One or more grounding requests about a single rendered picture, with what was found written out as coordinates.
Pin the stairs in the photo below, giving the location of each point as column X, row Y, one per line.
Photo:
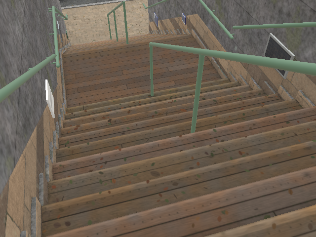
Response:
column 114, row 42
column 130, row 167

